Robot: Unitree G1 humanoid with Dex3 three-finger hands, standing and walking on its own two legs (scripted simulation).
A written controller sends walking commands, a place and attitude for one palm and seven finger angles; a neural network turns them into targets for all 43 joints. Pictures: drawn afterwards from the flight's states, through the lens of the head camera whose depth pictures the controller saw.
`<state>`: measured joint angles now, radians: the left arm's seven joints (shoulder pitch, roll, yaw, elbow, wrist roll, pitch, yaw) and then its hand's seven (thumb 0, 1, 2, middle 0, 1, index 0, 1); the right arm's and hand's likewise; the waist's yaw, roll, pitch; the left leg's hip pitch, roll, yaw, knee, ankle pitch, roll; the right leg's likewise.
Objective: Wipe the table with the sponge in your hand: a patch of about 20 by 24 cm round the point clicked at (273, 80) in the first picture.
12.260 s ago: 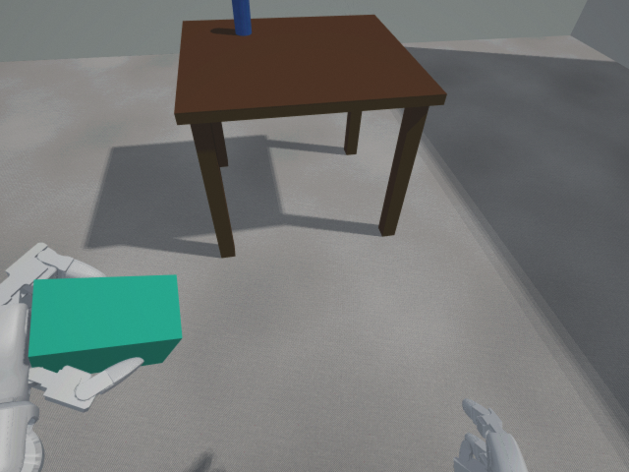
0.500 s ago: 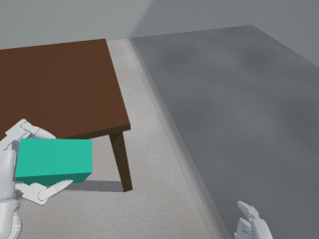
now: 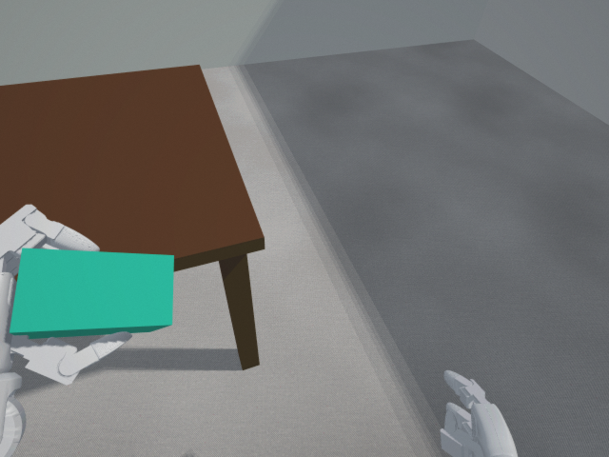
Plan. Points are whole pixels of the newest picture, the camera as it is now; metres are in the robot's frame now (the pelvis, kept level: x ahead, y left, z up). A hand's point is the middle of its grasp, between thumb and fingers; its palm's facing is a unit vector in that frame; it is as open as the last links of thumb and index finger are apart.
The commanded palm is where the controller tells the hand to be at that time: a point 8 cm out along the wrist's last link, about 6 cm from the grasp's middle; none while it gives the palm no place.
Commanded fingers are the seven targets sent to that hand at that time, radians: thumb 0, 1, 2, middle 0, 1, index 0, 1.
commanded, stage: shuffle to correct the standing spot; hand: left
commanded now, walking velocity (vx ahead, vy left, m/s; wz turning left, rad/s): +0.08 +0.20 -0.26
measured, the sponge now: (119, 297) +0.23 +0.20 +0.16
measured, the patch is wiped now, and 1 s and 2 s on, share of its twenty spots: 0.00 0.00 0.00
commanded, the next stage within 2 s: none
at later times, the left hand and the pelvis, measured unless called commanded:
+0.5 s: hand out of the picture +0.26 +0.34 +0.18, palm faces +0.34 -0.83 -0.44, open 10.7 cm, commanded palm +0.19 +0.39 +0.20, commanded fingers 0.00 0.10 1.30 -1.20 -1.60 -1.20 -1.60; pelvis +0.02 +0.12 +0.00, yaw -3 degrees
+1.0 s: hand out of the picture +0.26 +0.47 +0.16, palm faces +0.36 -0.84 -0.42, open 10.6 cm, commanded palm +0.20 +0.50 +0.20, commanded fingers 0.00 0.10 1.30 -1.20 -1.60 -1.20 -1.60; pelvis +0.02 +0.23 +0.00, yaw -5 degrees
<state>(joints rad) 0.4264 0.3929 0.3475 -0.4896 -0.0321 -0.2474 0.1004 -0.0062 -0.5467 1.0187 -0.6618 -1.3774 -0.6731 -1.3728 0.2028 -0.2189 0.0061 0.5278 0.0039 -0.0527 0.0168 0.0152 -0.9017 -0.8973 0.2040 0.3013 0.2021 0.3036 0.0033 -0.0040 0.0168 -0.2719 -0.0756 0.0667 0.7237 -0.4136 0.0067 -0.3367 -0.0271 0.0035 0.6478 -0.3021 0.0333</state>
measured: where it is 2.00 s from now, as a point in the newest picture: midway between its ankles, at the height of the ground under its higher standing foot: outside the picture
